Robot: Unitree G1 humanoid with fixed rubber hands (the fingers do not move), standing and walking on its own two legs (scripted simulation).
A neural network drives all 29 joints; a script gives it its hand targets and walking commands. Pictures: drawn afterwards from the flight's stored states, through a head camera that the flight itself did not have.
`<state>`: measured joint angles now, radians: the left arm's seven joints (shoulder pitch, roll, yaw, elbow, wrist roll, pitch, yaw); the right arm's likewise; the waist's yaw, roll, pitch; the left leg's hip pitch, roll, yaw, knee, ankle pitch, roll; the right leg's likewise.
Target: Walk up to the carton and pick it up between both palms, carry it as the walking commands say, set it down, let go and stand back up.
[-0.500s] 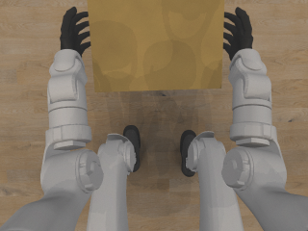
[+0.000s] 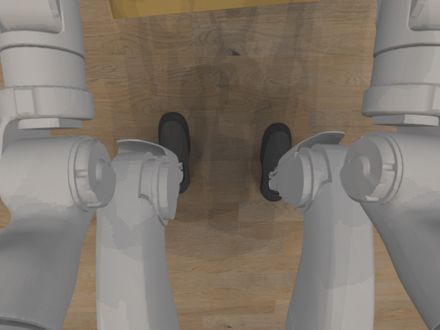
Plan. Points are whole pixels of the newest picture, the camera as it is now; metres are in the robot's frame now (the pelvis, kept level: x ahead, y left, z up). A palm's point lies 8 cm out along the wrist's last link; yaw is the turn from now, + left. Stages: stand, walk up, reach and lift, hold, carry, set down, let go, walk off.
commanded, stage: set down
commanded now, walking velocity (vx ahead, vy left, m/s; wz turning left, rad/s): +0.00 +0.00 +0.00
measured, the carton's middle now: out of the picture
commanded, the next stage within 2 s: none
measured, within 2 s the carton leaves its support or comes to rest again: rests again in 1.26 s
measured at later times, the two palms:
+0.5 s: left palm out of the picture +0.58 +0.18 -0.23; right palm out of the picture +0.58 -0.18 -0.23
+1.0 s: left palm out of the picture +0.58 +0.19 -0.26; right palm out of the picture +0.58 -0.18 -0.25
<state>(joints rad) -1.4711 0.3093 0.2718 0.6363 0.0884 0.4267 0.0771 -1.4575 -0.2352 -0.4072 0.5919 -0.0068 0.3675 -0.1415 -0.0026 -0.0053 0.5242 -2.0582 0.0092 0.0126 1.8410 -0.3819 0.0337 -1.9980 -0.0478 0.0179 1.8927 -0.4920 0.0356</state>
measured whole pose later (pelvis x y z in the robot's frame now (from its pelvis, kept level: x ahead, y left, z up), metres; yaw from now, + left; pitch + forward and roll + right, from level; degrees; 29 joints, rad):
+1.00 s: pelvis +0.03 +0.00 -0.06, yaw -1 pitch +35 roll -2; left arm -1.52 0.40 0.13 0.96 0.01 0.27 0.05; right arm -1.50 -0.31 -0.32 0.95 0.11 0.21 -0.09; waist 0.00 -0.02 0.52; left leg -2.19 0.01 0.00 2.08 -0.50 0.03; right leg -2.11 -0.04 0.02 2.12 -0.62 0.04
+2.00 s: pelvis +0.03 +0.00 -0.07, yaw +0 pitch +35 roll -2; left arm -1.55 0.42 0.18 1.01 0.00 0.23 -0.07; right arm -1.54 -0.35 -0.32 1.06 0.12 0.17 -0.04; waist 0.00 -0.02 0.52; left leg -2.25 0.01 0.00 2.13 -0.49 0.03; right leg -2.17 -0.03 0.02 2.18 -0.62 0.04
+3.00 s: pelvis +0.03 +0.00 -0.08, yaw -1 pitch +35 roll -2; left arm -1.55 0.53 0.09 1.12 -0.11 0.12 0.05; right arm -1.53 -0.41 -0.26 1.08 0.19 0.09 -0.10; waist 0.00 0.00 0.52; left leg -2.25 0.01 0.00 2.14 -0.49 0.03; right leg -2.17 -0.03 0.02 2.18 -0.62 0.05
